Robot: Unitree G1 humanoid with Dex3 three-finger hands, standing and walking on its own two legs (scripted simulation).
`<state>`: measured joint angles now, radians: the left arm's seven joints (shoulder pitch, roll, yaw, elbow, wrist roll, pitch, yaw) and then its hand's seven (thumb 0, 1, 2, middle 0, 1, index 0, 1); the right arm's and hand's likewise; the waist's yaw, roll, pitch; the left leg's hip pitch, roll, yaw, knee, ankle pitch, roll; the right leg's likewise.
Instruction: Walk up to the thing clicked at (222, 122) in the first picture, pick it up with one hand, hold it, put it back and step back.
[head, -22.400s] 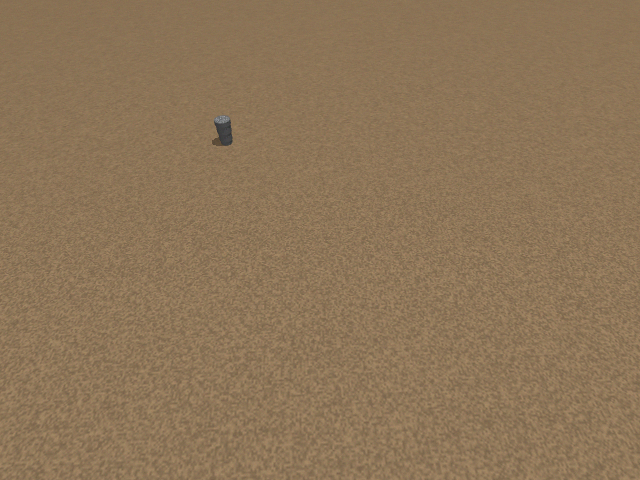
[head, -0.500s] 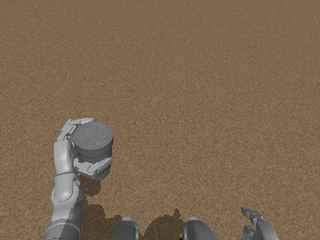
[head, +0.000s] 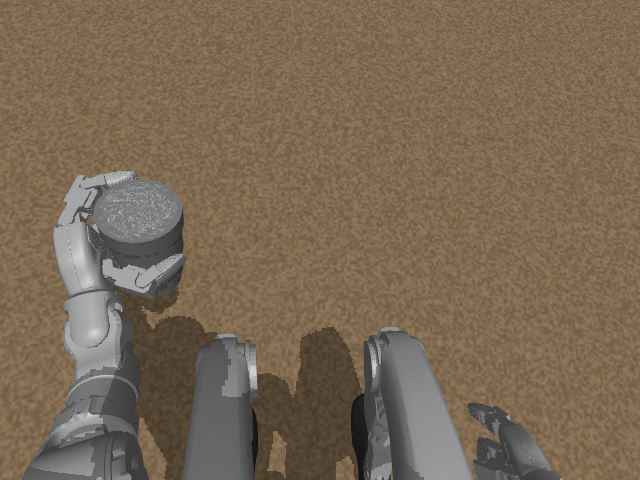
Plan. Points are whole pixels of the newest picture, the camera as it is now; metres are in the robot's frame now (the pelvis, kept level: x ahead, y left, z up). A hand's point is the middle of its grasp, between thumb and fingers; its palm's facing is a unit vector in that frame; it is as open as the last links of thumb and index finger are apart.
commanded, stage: crouch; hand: left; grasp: from the side
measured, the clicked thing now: (149, 246) +0.41 +0.22 -0.06
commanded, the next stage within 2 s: lower in 1.00 s
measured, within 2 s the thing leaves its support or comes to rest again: neither
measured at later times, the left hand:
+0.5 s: hand (159, 260) +0.43 +0.24 -0.18, palm faces +0.27 -0.96 +0.00, open 12.1 cm
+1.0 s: hand (165, 269) +0.43 +0.25 -0.25, palm faces +0.24 -0.97 -0.01, open 12.1 cm
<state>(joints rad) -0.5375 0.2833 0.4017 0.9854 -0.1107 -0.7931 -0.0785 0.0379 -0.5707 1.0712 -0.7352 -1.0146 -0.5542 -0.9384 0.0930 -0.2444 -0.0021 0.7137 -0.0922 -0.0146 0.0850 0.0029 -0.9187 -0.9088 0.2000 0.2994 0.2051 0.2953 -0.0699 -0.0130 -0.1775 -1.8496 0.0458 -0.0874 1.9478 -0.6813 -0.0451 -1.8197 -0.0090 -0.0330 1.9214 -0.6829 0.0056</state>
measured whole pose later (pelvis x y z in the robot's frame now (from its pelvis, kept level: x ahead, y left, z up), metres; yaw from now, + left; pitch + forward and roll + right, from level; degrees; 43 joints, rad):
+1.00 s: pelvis -0.02 +0.01 -0.17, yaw -6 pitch +24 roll -9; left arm -0.64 0.54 0.54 1.11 -0.09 -0.84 -0.12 0.03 -0.56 1.07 -0.73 -1.02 -0.54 -0.95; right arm 0.00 -0.31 0.17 0.69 -0.20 0.04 0.13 0.00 -0.93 -0.91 0.20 0.30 0.21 0.30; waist -0.17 -0.10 0.06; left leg -2.27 0.01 -0.23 2.53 -0.69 -0.05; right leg -2.18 0.02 -0.10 2.41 -0.66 0.05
